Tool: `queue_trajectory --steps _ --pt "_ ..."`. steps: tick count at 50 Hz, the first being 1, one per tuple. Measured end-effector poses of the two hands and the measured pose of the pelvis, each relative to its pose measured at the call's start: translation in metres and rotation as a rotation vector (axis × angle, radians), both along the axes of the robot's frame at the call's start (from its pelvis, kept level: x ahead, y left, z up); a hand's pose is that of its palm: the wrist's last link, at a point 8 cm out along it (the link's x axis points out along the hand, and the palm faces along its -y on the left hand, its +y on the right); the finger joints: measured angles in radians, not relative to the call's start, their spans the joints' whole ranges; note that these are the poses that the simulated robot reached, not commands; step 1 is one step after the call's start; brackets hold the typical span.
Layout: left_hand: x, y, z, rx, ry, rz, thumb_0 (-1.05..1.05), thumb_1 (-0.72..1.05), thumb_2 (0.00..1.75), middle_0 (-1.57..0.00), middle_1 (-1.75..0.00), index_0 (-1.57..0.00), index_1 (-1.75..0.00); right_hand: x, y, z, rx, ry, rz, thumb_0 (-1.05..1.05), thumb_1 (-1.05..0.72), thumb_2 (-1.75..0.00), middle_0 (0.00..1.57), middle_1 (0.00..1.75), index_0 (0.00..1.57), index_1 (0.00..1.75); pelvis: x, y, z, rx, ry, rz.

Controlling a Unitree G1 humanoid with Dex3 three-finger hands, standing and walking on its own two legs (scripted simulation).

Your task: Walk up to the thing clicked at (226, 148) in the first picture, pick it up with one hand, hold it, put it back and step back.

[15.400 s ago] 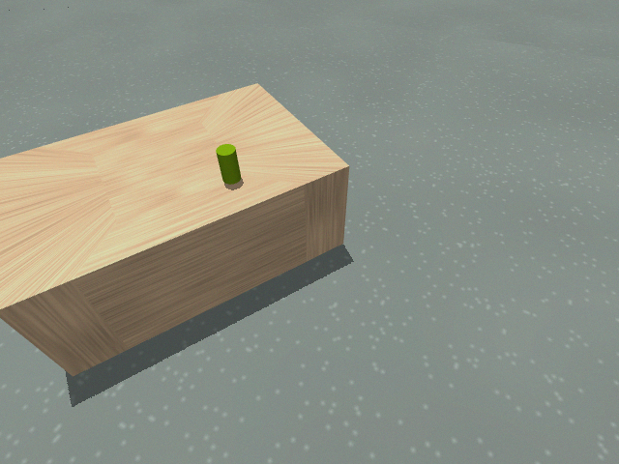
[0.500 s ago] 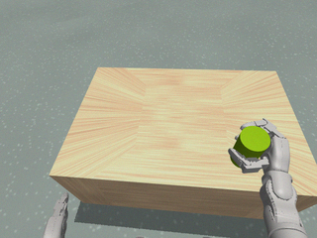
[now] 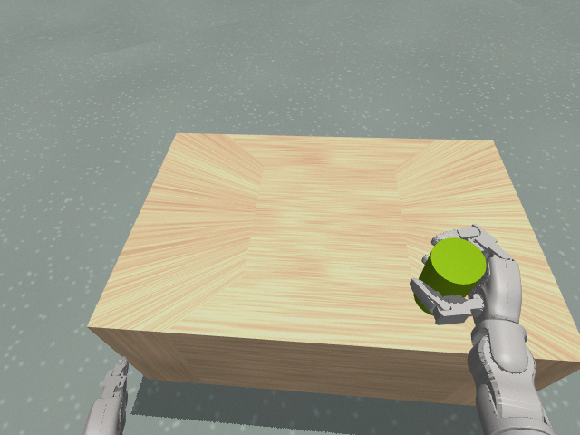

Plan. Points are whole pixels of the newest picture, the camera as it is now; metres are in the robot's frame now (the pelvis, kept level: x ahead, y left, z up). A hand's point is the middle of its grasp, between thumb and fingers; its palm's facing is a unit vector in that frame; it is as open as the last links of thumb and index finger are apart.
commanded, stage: hold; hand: right
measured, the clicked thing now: (445, 279) +0.33 -0.17 +0.04
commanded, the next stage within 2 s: crouch in 1.96 s
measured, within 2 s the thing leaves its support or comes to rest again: neither
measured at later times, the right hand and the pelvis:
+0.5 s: hand (442, 270) +0.34 -0.17 +0.05, palm faces +0.19 +0.98 +0.00, open 8.9 cm; pelvis +0.01 +0.00 +0.00, yaw +0 degrees
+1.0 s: hand (439, 271) +0.34 -0.16 +0.05, palm faces +0.19 +0.98 +0.00, open 8.9 cm; pelvis +0.01 +0.00 +0.00, yaw +0 degrees
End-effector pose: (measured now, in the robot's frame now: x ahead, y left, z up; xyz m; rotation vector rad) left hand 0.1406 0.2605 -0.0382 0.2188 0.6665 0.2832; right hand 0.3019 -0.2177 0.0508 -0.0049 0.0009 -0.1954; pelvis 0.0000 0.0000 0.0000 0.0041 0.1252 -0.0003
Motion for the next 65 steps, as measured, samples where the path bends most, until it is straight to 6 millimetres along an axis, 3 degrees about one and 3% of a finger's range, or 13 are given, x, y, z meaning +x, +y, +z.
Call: queue_trajectory --steps 27,65 --pt "0.009 -0.005 -0.002 -0.015 0.016 -0.011 -0.01 -0.53 0.05 -0.06 -0.06 -0.06 -0.06 0.011 0.002 -0.004 0.007 0.01 0.01 0.01 0.31 -1.11 0.72 1.12 0.81 1.14 0.009 -0.001 0.002 -0.001 0.01 0.001" --pt "0.005 0.001 -0.001 -0.006 0.02 -0.006 -0.01 -0.53 0.05 -0.06 -0.06 -0.06 -0.05 0.008 0.006 -0.005 0.004 0.006 0.005 0.01 0.32 -1.11 0.73 1.11 0.82 1.13 0.007 0.003 0.002 -0.005 0.005 0.003"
